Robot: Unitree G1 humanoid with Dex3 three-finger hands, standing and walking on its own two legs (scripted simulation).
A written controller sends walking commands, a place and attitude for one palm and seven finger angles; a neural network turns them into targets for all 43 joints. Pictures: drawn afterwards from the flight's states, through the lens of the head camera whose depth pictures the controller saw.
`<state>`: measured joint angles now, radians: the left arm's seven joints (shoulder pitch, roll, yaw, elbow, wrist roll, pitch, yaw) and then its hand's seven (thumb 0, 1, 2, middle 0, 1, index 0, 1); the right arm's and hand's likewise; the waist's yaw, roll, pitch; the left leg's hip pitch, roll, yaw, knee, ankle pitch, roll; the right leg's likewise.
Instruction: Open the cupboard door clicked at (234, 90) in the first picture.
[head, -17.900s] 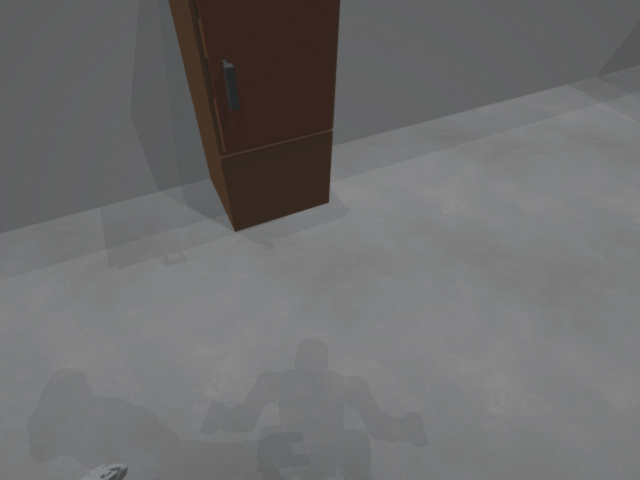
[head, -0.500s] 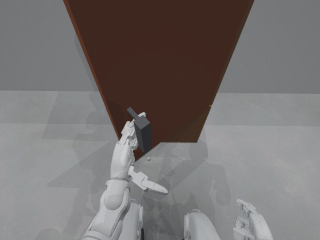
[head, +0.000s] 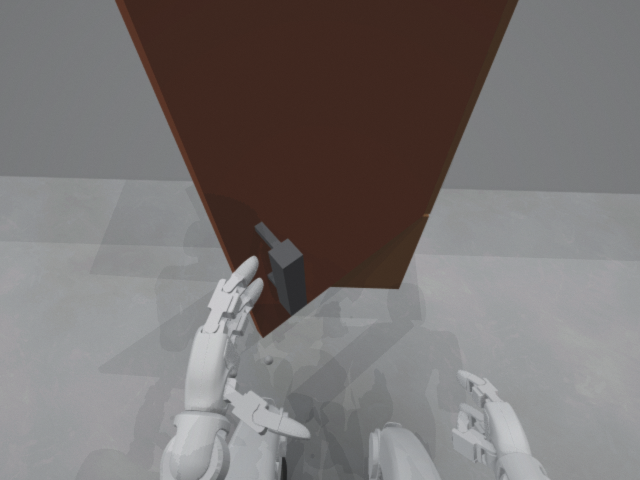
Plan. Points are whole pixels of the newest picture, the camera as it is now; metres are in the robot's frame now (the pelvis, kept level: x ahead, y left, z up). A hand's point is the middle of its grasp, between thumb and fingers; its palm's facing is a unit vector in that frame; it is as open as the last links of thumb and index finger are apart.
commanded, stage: slide the hand sideways off the handle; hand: left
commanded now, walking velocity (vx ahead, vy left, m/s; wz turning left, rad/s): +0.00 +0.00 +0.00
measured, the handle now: (279, 269) +0.36 +0.08 +0.04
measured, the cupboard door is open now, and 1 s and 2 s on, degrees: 42 42 42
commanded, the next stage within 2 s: draw the hand back to the body in 0.40 s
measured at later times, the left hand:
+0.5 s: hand (215, 394) +0.21 +0.13 +0.02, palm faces -0.01 -1.00 -0.02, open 16.4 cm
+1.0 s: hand (125, 385) +0.20 +0.17 +0.13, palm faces +0.01 -1.00 -0.06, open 16.3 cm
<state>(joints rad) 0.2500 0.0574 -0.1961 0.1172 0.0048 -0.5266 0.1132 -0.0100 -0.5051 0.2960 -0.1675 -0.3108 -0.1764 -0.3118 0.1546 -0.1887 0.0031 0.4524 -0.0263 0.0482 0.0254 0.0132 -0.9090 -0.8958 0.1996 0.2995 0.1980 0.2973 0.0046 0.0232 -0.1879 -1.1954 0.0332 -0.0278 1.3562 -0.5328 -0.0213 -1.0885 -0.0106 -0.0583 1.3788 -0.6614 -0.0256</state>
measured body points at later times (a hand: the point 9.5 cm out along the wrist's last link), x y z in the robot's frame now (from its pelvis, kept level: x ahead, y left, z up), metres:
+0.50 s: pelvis +0.00 -0.01 -0.02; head +0.09 -0.01 +0.42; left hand +0.21 +0.18 +0.03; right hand +0.20 -0.25 -0.11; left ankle +0.06 +0.13 -0.60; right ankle +0.00 -0.11 -0.60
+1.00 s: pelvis +0.01 +0.01 +0.05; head +0.05 +0.02 +0.50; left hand +0.19 +0.23 +0.14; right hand +0.20 -0.22 -0.01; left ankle +0.06 +0.13 -0.60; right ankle +0.00 -0.11 -0.60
